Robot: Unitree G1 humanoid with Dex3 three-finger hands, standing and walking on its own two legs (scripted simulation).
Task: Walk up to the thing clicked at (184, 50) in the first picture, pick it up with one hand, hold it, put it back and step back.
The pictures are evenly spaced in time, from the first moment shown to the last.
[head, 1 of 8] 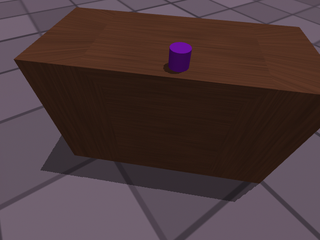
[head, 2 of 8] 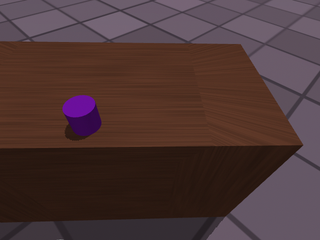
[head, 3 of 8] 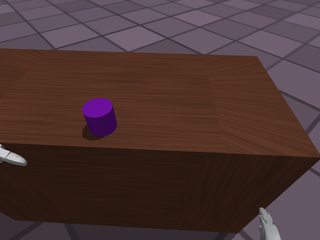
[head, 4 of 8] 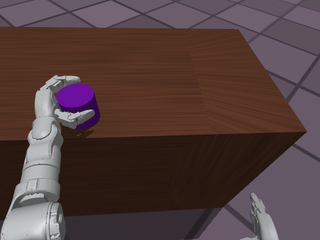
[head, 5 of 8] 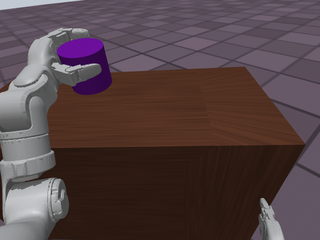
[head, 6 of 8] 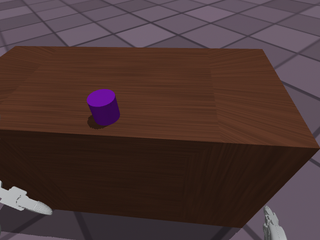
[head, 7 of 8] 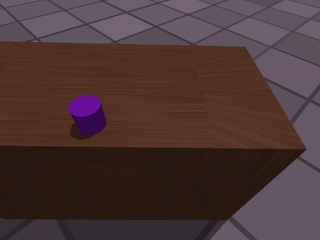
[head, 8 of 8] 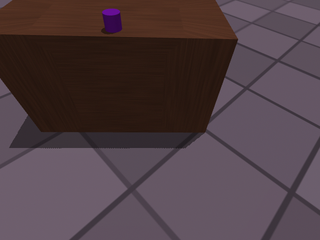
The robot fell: no
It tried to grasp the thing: yes
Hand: left
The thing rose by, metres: 0.26
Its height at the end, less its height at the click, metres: +0.00
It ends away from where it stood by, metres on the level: 0.01
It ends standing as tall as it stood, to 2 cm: yes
